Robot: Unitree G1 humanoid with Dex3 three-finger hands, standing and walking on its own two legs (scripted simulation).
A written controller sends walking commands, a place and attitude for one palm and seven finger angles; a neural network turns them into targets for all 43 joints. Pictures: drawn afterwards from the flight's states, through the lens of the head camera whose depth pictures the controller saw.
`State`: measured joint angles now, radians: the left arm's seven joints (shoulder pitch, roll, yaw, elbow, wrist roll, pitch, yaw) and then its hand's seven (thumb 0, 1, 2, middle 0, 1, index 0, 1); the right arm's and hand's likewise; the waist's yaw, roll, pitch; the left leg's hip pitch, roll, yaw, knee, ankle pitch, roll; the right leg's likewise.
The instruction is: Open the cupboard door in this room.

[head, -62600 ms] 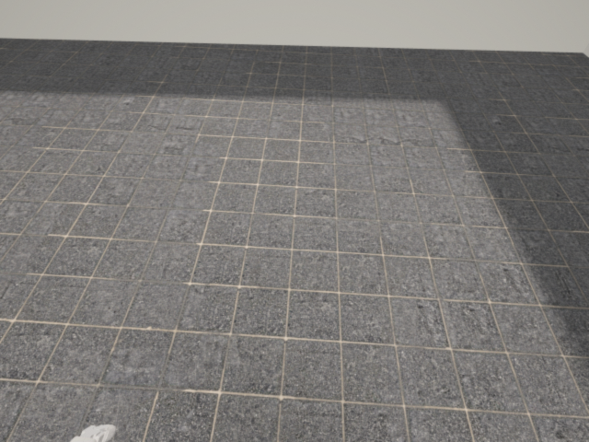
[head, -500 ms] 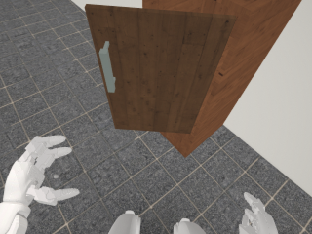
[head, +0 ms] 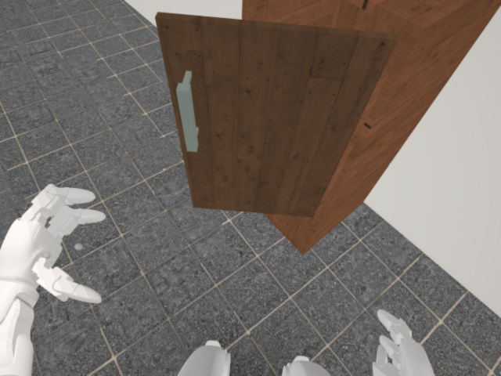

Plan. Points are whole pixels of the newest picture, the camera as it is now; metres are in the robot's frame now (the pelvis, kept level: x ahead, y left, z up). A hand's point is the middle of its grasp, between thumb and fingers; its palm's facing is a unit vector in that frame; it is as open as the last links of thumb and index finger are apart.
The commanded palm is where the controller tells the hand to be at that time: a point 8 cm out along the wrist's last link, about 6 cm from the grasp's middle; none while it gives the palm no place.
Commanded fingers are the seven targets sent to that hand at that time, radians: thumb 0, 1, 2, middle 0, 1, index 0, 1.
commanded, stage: raise the hand with hooked fingers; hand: left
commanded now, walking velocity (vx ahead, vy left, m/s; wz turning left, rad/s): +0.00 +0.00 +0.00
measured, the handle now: (190, 113) +0.57 +0.17 +0.04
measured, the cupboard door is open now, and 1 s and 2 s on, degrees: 46 46 46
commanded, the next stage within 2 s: move the hooked fingers beside the handle in 0.54 s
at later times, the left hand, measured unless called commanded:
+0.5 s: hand (83, 238) +0.29 +0.27 +0.05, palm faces +0.01 -1.00 -0.06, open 13.9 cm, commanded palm +0.27 +0.31 +0.05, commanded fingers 0.00 -0.50 0.30 -0.30 -1.20 -0.30 -1.20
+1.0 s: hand (102, 208) +0.34 +0.26 +0.05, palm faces +0.01 -1.00 -0.03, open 13.9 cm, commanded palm +0.32 +0.31 +0.05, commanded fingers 0.00 -0.50 0.30 -0.30 -1.20 -0.30 -1.20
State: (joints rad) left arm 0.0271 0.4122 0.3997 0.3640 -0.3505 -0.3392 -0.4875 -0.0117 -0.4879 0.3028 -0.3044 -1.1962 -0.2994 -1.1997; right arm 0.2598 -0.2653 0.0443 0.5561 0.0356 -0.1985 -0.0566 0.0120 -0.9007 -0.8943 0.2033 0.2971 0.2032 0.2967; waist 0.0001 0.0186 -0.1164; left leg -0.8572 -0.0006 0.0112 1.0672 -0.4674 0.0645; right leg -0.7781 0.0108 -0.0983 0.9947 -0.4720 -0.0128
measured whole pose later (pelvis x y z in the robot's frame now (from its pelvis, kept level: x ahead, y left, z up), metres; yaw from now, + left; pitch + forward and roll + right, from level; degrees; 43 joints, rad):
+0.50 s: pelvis +0.00 +0.00 +0.00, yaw +0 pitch +15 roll -3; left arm 0.00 0.42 0.42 0.41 -0.35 -0.36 -0.50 -0.01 -0.49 0.30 -0.30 -1.20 -0.30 -1.20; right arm 0.27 -0.28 0.03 0.55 0.04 -0.17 -0.05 0.01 -0.90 -0.89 0.20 0.30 0.20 0.30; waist -0.02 0.02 -0.12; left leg -0.85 0.00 0.02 1.05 -0.46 0.06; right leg -0.77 0.02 -0.09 0.98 -0.47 -0.02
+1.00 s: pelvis +0.00 -0.02 +0.00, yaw -1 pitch +16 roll -3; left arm -0.25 0.47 0.45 0.65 -0.31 -0.34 -0.52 -0.01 -0.50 0.30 -0.31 -1.20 -0.30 -1.20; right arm 0.26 -0.28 0.04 0.58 0.04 -0.14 -0.07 0.01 -0.90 -0.89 0.20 0.30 0.20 0.30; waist -0.03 0.01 -0.12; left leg -0.89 0.02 0.01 1.07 -0.47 0.04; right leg -0.82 0.03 -0.10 1.02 -0.48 -0.04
